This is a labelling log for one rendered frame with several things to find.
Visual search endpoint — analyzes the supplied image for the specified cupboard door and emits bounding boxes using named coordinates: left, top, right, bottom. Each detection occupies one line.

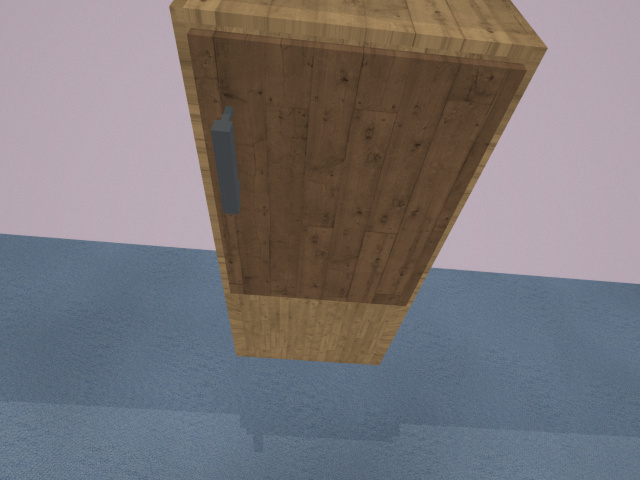
left=187, top=28, right=527, bottom=306

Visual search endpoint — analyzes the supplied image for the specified handle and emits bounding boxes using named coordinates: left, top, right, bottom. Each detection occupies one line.
left=211, top=106, right=241, bottom=215

